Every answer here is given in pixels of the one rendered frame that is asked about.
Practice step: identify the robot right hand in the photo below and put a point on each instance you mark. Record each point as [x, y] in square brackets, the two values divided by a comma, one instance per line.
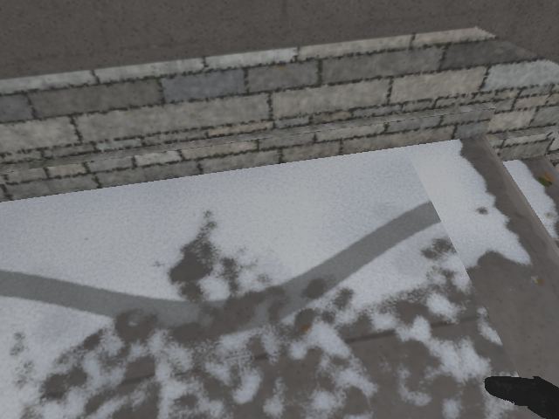
[541, 397]

